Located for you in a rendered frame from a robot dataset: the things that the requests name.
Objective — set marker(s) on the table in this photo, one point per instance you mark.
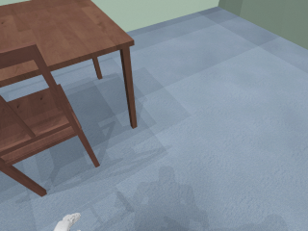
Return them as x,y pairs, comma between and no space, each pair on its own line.
66,32

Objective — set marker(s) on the chair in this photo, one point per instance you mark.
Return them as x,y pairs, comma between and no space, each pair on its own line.
34,122

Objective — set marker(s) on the left robot hand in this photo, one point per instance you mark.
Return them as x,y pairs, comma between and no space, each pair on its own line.
67,222

